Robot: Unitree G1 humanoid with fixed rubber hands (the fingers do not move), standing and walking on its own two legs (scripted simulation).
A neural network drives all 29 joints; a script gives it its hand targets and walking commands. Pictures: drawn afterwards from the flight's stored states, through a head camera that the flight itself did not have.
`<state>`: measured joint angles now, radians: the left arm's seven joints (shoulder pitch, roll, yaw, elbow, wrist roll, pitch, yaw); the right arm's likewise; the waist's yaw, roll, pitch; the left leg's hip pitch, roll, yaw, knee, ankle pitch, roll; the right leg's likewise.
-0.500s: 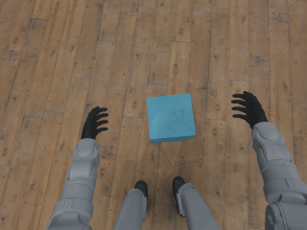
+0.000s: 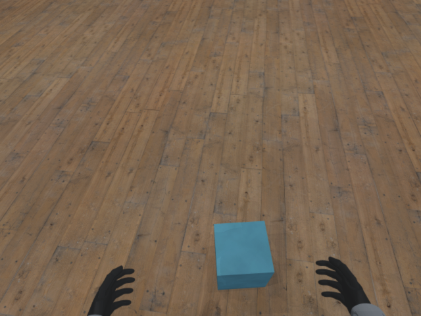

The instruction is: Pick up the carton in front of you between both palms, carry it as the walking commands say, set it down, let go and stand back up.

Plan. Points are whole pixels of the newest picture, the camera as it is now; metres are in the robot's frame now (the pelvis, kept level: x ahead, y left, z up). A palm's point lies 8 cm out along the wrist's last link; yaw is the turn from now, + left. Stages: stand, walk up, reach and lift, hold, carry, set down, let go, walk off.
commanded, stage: let go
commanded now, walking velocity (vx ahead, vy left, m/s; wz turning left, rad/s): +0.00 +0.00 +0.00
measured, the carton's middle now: (240, 256) +0.43 -0.08 -0.65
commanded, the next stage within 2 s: stand in 0.40 s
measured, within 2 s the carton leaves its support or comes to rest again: neither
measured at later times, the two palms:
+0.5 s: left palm out of the picture +0.15 +0.25 -0.08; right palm (372, 311) +0.15 -0.26 -0.08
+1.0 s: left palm out of the picture +0.14 +0.28 -0.09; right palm (389, 313) +0.15 -0.30 -0.09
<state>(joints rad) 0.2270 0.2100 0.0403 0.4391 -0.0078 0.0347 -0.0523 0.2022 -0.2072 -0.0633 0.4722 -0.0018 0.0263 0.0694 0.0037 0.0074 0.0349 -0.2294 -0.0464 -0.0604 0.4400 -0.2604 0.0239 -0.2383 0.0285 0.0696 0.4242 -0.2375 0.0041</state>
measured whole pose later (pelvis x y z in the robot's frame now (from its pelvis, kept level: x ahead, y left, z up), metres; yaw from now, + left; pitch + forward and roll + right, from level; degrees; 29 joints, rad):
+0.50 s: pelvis +0.00 -0.01 -0.01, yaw +0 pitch -2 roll +0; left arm 0.19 0.26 0.03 0.54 0.04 0.10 0.01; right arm 0.21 -0.26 -0.04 0.56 -0.03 0.07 0.01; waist 0.00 0.01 0.04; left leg -0.16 -0.04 -0.06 0.51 -0.31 0.01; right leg -0.17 0.04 0.05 0.50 -0.29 -0.01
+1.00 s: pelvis +0.02 -0.01 +0.00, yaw +1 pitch -1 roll +0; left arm 0.14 0.33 0.03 0.82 0.03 0.00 0.02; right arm 0.19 -0.34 -0.03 0.75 -0.03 0.01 -0.03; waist 0.00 0.01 0.01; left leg -0.15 -0.03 -0.07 0.49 -0.32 0.01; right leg -0.15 0.04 0.04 0.46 -0.30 -0.01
